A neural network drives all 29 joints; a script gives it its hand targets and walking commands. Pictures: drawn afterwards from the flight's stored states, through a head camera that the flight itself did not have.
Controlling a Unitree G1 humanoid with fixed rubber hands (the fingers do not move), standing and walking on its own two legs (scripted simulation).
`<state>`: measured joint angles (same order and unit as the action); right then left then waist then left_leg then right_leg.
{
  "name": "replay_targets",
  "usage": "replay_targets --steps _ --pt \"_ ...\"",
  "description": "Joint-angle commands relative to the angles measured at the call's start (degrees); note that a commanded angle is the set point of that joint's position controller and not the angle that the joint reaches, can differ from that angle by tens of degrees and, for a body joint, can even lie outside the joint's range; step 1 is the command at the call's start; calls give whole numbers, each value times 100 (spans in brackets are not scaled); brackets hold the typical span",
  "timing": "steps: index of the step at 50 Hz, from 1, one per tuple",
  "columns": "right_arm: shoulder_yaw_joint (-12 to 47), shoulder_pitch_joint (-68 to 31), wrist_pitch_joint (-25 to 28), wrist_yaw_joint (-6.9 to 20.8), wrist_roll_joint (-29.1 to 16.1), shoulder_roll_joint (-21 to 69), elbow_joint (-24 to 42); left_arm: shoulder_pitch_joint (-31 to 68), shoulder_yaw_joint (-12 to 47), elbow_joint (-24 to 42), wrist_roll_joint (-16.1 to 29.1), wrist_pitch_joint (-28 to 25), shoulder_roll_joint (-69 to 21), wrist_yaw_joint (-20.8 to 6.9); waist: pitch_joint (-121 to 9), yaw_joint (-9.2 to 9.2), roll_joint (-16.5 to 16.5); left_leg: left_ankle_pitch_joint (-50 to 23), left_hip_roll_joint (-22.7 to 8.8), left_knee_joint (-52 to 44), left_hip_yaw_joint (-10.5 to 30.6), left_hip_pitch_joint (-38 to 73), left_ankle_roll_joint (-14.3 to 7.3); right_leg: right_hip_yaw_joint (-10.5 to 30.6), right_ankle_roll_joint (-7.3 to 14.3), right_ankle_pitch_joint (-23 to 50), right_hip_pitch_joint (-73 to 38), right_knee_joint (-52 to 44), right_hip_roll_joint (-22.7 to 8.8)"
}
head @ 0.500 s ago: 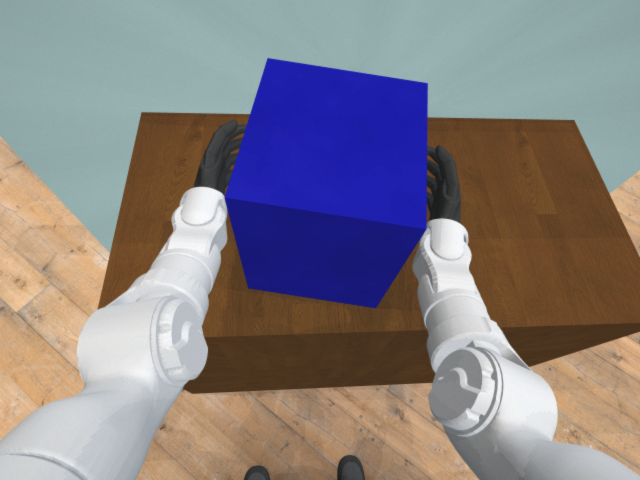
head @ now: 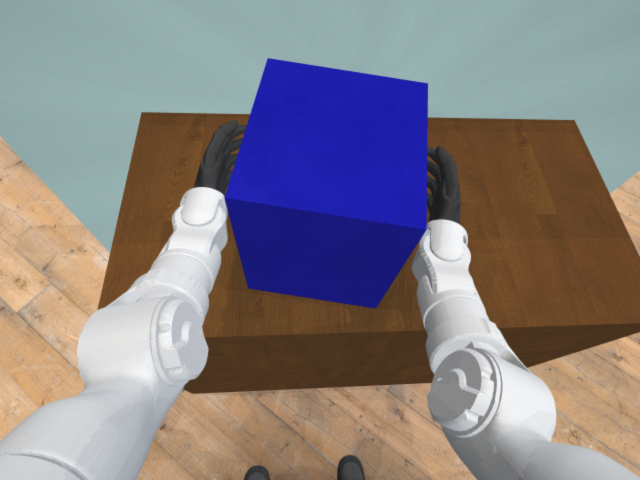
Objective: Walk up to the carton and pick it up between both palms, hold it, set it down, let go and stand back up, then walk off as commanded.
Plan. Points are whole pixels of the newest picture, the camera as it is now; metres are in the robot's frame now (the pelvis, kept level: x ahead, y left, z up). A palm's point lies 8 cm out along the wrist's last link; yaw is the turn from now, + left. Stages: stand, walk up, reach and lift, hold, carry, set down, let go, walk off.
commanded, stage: reach and lift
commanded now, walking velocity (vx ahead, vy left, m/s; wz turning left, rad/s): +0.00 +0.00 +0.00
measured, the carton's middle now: (327, 197) +0.47 -0.03 +0.00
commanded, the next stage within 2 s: none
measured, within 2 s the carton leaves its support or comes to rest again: leaves its support in 1.44 s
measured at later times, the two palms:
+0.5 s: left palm (215, 184) +0.47 +0.12 +0.04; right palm (441, 214) +0.41 -0.17 +0.04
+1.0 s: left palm (213, 192) +0.45 +0.12 +0.04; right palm (442, 222) +0.40 -0.17 +0.04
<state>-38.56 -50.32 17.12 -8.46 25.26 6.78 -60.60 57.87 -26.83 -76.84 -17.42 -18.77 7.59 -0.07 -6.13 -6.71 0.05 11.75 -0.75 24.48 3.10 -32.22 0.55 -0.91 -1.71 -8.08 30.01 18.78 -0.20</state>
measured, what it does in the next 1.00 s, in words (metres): stands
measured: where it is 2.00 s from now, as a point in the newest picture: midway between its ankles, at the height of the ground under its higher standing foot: outside the picture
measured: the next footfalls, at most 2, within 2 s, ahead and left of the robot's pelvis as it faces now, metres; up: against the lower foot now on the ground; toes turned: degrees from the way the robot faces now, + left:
none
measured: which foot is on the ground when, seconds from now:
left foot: down 0.00-1.00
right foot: down 0.00-1.00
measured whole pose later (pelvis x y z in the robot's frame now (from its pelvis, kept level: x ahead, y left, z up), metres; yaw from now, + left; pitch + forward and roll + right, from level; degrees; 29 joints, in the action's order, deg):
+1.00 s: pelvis -0.01 +0.00 +0.00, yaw +0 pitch +20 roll -1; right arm -38.3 -47.1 23.9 -9.9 25.1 7.2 -60.6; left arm 56.2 -26.8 -76.8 -17.2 -22.2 5.7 1.4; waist -7.1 -5.4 0.0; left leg 10.0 -0.8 22.5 3.1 -32.2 0.8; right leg -1.5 -1.2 -6.6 30.0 16.9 -0.3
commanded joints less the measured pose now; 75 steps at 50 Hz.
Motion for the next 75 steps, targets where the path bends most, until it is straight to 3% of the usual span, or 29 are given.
replay_targets --steps 1,18,29,39,52,56,68,75 --pt "1537 -2168 90 912 673 3706 -64 2547 486 -585 -663 -22 -3244 -776 -3553 -1 -246 -1786 135 -201 -662 1153 148 -366 -29 3531 -2631 531 -73" --pt "1697 -2240 278 872 528 3730 -158 2534 610 -551 -615 -120 -3374 -705 -3766 56 -295 -2195 109 -90 -591 1357 207 -357 4 3711 -2552 535 -18" --pt "1978 -2499 914 780 485 3662 -139 2743 957 -278 -538 -480 -3648 -516 -4473 148 -383 -3259 37 118 -561 2019 380 -423 50 4140 -2303 471 44" --pt "2019 -2647 1268 752 502 3401 -85 2847 1125 -79 -523 -606 -3716 -438 -4598 200 -458 -3416 -38 111 -604 2241 421 -481 108 3856 -2089 318 91" --pt "2295 -2549 1127 817 351 3212 -17 2872 1536 280 -246 -500 -3846 -397 -4865 223 -432 -3436 -45 99 -622 2250 413 -431 125 4037 -2281 340 111" --pt "2380 -2633 1075 855 251 3162 41 2966 1711 397 -146 -458 -3931 -348 -4930 225 -490 -3380 -65 123 -597 2332 450 -459 157 3785 -2190 332 157" --pt "3146 -2874 685 943 -339 3329 478 3223 2324 824 383 -327 -4259 -229 -5022 271 -476 -2785 -32 90 -535 2333 401 -378 179 3147 -2274 328 203" --pt "3781 -3060 329 949 -924 3667 741 3745 2763 1552 767 -329 -4425 -134 -5262 228 -569 -2458 60 81 -454 2299 373 -249 148 3015 -2552 385 181"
